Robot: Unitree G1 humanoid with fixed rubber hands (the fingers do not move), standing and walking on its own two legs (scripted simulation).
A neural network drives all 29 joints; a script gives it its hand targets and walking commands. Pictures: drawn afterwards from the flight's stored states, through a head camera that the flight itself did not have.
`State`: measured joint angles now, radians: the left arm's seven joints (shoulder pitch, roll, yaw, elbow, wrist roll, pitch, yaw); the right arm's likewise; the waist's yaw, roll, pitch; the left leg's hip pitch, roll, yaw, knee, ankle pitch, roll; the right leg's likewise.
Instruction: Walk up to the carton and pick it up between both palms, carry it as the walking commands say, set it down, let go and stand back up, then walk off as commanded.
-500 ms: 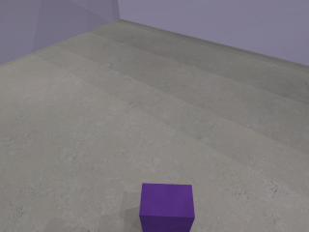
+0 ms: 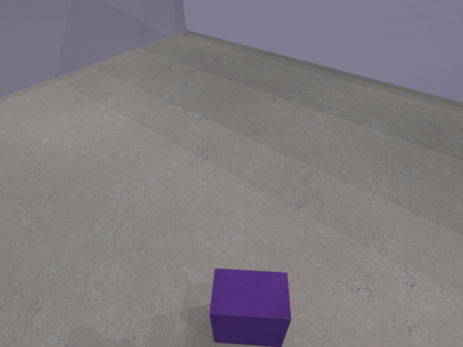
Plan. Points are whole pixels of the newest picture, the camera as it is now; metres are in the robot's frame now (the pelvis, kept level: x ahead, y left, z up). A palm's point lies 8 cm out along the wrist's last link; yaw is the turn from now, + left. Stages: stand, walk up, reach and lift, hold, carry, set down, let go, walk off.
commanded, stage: stand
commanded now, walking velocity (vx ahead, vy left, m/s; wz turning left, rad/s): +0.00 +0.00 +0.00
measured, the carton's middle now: (249, 309) +0.42 -0.04 -0.62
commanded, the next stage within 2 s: walk off in 0.66 s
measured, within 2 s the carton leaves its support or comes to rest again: neither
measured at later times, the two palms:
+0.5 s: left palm out of the picture -0.09 +0.22 -0.15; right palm out of the picture -0.09 -0.20 -0.15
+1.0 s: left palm out of the picture -0.12 +0.22 -0.15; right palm out of the picture -0.10 -0.20 -0.16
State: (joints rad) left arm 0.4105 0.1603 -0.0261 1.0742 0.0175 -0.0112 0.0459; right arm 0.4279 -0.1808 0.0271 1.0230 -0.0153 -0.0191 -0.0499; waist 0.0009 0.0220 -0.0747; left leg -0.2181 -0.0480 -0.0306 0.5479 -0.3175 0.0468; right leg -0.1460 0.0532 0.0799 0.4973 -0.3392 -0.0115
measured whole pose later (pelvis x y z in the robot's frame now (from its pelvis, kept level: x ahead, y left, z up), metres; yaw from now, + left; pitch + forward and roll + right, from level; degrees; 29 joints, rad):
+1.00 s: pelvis -0.07 +0.00 -0.01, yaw +2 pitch -1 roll -1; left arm 0.34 0.13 -0.01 1.16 0.00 0.02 0.08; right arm 0.36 -0.13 0.01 1.08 -0.02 0.01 -0.04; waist -0.02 0.03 0.04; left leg -0.35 -0.08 -0.05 0.58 -0.21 0.05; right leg -0.30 0.02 0.04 0.63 -0.31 0.02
